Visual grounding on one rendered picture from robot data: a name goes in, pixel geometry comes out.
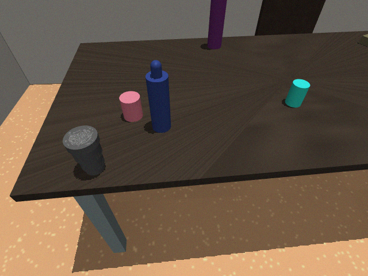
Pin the table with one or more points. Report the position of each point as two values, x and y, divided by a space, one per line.
229 119

